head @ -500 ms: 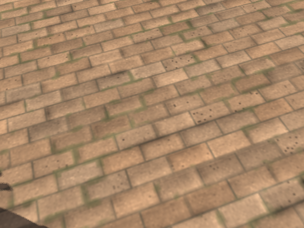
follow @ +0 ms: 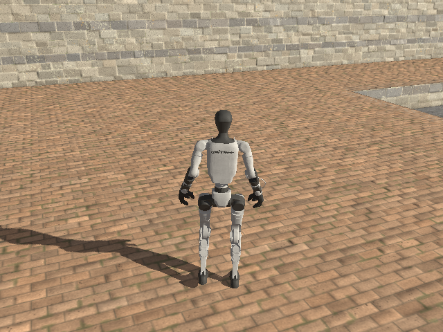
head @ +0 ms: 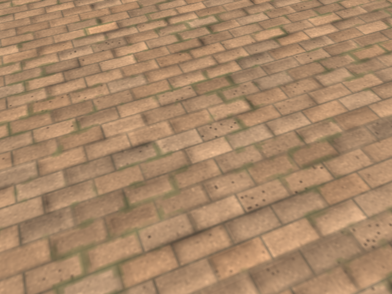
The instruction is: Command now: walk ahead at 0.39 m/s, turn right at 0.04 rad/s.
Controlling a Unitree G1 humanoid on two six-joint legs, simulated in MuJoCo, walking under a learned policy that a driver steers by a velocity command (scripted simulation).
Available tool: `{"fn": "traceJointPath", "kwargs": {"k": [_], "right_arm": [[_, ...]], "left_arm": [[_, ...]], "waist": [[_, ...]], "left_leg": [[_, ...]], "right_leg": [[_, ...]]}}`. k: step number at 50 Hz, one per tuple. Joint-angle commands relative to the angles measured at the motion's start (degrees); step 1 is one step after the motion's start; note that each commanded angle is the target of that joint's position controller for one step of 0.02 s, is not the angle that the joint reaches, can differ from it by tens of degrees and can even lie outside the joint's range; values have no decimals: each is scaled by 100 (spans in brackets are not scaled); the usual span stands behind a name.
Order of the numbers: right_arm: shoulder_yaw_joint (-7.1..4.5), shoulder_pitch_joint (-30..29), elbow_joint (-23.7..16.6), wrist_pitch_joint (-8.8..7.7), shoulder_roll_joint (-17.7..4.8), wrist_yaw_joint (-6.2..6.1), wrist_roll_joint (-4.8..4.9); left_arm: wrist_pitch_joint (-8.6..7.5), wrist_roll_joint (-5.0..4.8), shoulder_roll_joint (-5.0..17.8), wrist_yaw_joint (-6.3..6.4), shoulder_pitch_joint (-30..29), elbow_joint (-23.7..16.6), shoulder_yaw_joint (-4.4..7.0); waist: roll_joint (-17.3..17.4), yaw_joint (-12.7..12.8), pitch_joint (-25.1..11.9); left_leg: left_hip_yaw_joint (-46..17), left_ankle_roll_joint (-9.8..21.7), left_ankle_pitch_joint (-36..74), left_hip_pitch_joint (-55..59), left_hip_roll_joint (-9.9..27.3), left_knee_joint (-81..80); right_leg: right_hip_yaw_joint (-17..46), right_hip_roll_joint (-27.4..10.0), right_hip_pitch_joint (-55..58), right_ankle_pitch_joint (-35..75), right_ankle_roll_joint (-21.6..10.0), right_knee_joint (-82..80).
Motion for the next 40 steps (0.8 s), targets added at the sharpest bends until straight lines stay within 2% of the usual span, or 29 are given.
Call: {"fn": "traceJointPath", "kwargs": {"k": [1, 2, 4, 7, 8, 10, 13, 14, 15, 16, 17, 18, 19, 20, 21, 22, 23, 24, 26, 28, 30, 34, 37, 40], "right_arm": [[-134, -962, -805, -342, -559, 77, 18], [-135, -1024, -805, -356, -529, 121, -36], [-87, -1094, -822, -352, -369, 229, -60], [44, -1527, -940, -344, -90, 315, -73], [54, -1652, -976, -344, -96, 328, -54], [23, -1818, -1053, -332, -236, 336, -15], [-65, -1778, -1113, -329, -468, 330, -4], [-120, -1569, -1080, -328, -571, 313, -26], [-205, -1099, -962, -312, -699, 273, -59], [-320, -244, -727, -278, -881, 213, -66], [-417, 749, -566, -234, -1256, 135, -105], [-447, 898, -489, -247, -1700, 192, -187], [-328, 773, -526, -251, -1131, 194, -97], [-257, 393, -526, -256, -930, 171, -77], [-223, 46, -552, -256, -847, 170, -116], [-192, -202, -559, -269, -719, 192, -187], [-157, -348, -572, -300, -598, 199, -251], [-156, -406, -553, -339, -553, 204, -233], [-170, -369, -449, -415, -584, 199, -168], [-208, -234, -337, -428, -711, 155, -163], [-225, -91, -258, -395, -775, 109, -144], [-253, 287, -85, -317, -932, 53, -74], [-270, 612, 90, -229, -993, 44, -47], [-300, 735, 208, -120, -1045, 14, -15]], "left_arm": [[-140, 8, 830, 58, 811, -105, 192], [-127, 15, 769, 72, 660, -119, 153], [-54, 8, 679, 103, 481, -148, 105], [-17, -18, 850, 162, 445, -86, 128], [-22, -21, 946, 167, 520, -40, 150], [-43, -64, 1088, 156, 724, 81, 189], [-38, -114, 1127, 153, 710, 210, 216], [-23, -105, 1173, 159, 662, 226, 230], [3, -94, 1191, 170, 621, 238, 235], [26, -52, 1089, 192, 642, 237, 192], [33, 98, 776, 213, 714, 110, 66], [-81, -3, 31, 172, 1562, 21, -136], [-180, -132, 687, 127, 1107, 114, -6], [-220, -243, 971, 99, 436, -69, 79], [-242, -187, 913, 129, 112, -142, 51], [-229, -73, 851, 151, -5, -147, 64], [-174, -50, 788, 149, 148, -100, 74], [-112, -56, 688, 153, 275, -44, 60], [-13, -22, 555, 173, 256, -19, 33], [6, 31, 514, 189, -174, -152, 13], [-31, 47, 463, 167, -555, -231, -14], [-137, 3, 329, 65, -1342, -392, -88], [-184, -46, 348, -40, -1827, -558, -103], [-228, -50, 462, -136, -1996, -689, -77]], "waist": [[-756, 413, 399], [-660, 326, 458], [-684, 234, 459], [-706, 328, 518], [-728, 367, 534], [-794, 404, 588], [-803, 219, 641], [-823, 59, 482], [-808, -229, 144], [-736, -634, -395], [-37, -969, -1202], [1699, -424, -2078], [1092, -679, -1740], [680, -642, -787], [145, -460, -371], [65, -273, -98], [227, -63, -79], [322, 36, -93], [256, 115, 32], [116, 45, 254], [39, -70, 341], [11, -400, 473], [32, -584, 575], [129, -529, 577]], "left_leg": [[-215, 193, 217, -3513, 315, 1445], [-219, 190, 559, -3451, 439, 1275], [-18, 59, 1071, -2931, 457, 632], [275, -99, 2044, -1931, 237, -759], [328, -107, 2308, -1603, 140, -1146], [320, -52, 2598, -1201, 32, -1528], [220, 209, 2509, -997, -2, -1887], [306, 319, 2393, -653, -111, -1950], [453, 455, 2312, 39, -275, -2007], [507, 607, 2292, 1226, -329, -1931], [-728, 931, 2183, 2901, 740, -1774], [-3887, 1876, 402, 4353, 2057, -2858], [-4435, 1746, -681, 4071, 1967, -3532], [-3515, 1494, -498, 3290, 1811, -3569], [-2833, 1376, 231, 2454, 1598, -3617], [-2293, 1327, 893, 1773, 1348, -3708], [-1938, 1293, 1253, 1349, 1173, -3855], [-1735, 1334, 1417, 1131, 1098, -4014], [-1365, 1429, 1714, 847, 1060, -4249], [-1130, 1471, 1928, 831, 1062, -4416], [-849, 1385, 2159, 978, 975, -4458], [-389, 1187, 2369, 1180, 850, -4411], [-411, 1174, 2402, 1671, 1032, -4204], [-590, 1077, 2833, 2205, 1270, -3814]], "right_leg": [[2861, -2022, 2295, 69, -1336, -1547], [2511, -1916, 2129, 661, -1208, -1615], [1779, -1606, 1639, 1411, -1043, -1837], [949, -1231, 906, 1785, -863, -1953], [835, -1205, 735, 1771, -819, -1971], [866, -1383, 662, 1701, -787, -2025], [843, -1626, 1064, 2273, -624, -1783], [747, -1601, 1200, 3090, -540, -1452], [555, -1456, 1208, 4052, -419, -806], [340, -1217, 845, 4464, -267, 249], [137, -893, -347, 2791, -51, 2117], [445, 179, -2204, -1288, 276, 4148], [992, -82, -2895, -1338, 239, 4767], [772, -382, -3260, -838, 169, 4799], [621, -663, -3053, -313, 136, 4534], [593, -837, -2805, 8, 140, 4191], [655, -984, -2433, 242, 136, 4009], [639, -1022, -2229, 333, 164, 3855], [568, -1067, -2227, 472, 253, 3528], [553, -1117, -2585, 968, 369, 2972], [516, -1102, -2731, 1636, 428, 2264], [263, -864, -2440, 2529, 436, 923], [214, -742, -2477, 2438, 374, 424], [235, -627, -2399, 1801, 182, 54]]}}
Velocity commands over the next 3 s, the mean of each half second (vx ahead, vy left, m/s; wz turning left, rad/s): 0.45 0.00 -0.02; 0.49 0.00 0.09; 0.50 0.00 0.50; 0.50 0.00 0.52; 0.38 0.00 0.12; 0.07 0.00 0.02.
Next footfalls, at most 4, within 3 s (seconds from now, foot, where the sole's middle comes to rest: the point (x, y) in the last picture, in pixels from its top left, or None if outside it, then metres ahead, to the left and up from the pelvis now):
0.34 left None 0.33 0.15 -0.77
0.88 right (240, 264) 0.63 -0.09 -0.77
1.40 left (162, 205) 0.87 0.20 -0.77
1.88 right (179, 142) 1.22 0.14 -0.77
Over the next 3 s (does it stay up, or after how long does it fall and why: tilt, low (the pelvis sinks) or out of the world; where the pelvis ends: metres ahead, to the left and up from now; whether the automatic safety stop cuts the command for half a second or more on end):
stays up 1.30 0.38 0.00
